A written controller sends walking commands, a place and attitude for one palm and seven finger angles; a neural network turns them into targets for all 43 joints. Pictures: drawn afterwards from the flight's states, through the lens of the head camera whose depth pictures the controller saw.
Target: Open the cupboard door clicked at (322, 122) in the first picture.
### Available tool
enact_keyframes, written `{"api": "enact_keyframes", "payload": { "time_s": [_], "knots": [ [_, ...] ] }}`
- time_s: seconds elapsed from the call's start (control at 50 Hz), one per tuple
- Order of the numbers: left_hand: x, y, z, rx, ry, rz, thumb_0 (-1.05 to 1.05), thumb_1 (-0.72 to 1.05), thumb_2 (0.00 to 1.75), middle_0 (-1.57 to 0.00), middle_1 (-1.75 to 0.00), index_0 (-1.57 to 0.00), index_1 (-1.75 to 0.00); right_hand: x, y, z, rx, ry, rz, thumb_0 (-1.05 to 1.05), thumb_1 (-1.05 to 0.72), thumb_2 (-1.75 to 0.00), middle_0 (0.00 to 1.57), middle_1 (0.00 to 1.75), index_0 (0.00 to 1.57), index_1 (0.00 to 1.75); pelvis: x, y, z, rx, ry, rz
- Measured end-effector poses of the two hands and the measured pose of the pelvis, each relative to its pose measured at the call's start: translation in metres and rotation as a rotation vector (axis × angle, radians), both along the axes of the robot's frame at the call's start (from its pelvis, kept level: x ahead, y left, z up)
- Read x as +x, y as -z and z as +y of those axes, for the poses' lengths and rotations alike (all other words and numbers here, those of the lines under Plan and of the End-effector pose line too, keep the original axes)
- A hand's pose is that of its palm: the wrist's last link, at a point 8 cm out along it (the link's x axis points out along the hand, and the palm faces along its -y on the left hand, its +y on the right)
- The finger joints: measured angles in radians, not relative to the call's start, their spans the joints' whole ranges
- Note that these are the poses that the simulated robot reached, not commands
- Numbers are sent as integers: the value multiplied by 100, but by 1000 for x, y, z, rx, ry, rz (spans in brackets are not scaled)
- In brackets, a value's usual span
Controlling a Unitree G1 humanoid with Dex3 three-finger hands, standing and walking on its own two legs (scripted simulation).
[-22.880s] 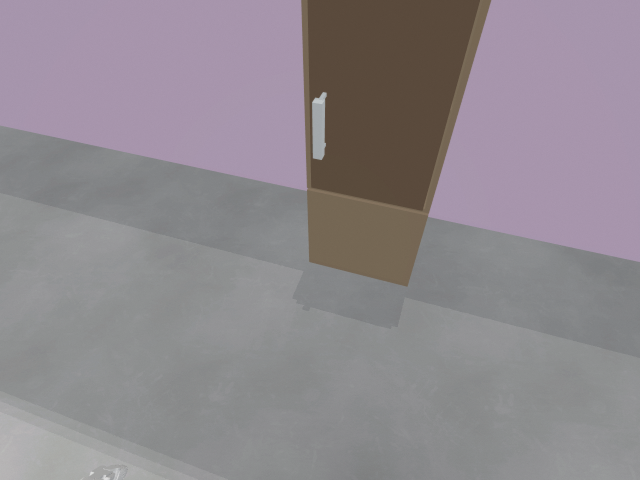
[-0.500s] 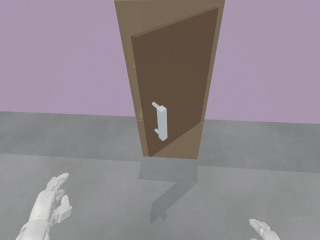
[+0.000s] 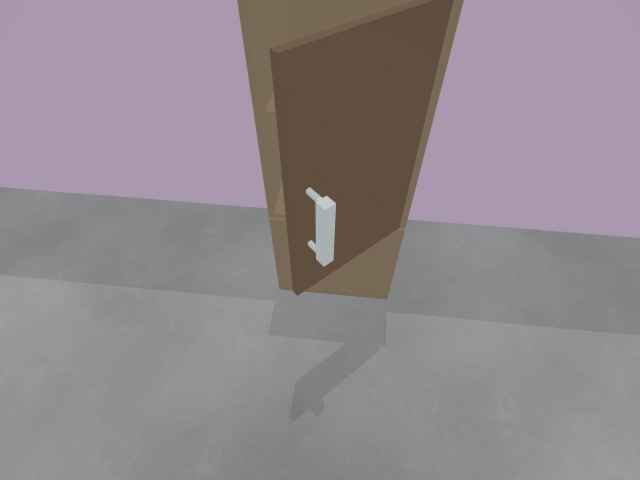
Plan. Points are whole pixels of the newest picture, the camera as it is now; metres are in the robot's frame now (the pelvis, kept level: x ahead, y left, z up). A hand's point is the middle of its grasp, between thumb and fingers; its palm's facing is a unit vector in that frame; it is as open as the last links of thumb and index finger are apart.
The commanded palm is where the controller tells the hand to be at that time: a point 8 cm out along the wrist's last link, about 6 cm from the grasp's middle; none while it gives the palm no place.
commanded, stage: let the arm hang, fingers relaxed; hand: left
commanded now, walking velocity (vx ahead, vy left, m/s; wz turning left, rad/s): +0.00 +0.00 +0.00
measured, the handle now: (318, 227) +0.58 +0.04 -0.10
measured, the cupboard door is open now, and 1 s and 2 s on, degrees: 45 45 45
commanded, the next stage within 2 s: look to check the result in 0.46 s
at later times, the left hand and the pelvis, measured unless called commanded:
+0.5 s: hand out of the picture +0.00 +0.13 -0.18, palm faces +0.04 -0.99 -0.15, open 7.3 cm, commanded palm none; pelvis +0.02 -0.02 +0.00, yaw +0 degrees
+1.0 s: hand out of the picture -0.01 +0.13 -0.18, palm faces +0.05 -0.98 -0.19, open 7.3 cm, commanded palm none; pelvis +0.03 -0.03 +0.00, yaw +0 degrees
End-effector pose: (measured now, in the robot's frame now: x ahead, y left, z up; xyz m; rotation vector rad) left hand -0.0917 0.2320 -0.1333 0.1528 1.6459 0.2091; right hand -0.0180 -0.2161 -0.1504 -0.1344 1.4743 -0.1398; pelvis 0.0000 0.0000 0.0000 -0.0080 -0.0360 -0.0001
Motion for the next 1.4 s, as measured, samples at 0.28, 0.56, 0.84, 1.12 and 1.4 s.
{"api": "enact_keyframes", "payload": {
  "time_s": [0.28,0.56,0.84,1.12,1.4],
  "knots": [
    [68,12,-28,-35,36,-189,0,91,90,-20,-30,-20,-30,6,5,1,23,29,-38,1,-92,-90,20,30,20,30,7,1,-8,15,6,-7],
    [87,16,-49,-62,23,-201,0,91,90,-20,-30,-20,-30,14,1,-11,5,32,-20,1,-91,-90,20,30,20,30,20,1,-20,15,2,-2],
    [72,12,-48,-33,-1,-135,0,91,90,-20,-30,-20,-30,37,2,-24,-8,11,-37,1,-92,-90,20,30,20,30,30,1,-27,19,2,0],
    [86,13,-54,-41,8,-165,0,91,90,-20,-30,-20,-30,52,0,-33,-23,1,-63,1,-92,-90,20,30,20,30,34,1,-31,21,4,-3],
    [103,21,-41,-47,61,-142,0,91,90,-20,-30,-20,-30,42,1,-40,-67,99,-75,1,-91,-90,20,30,20,30,32,8,-28,10,86,6]
  ]
}}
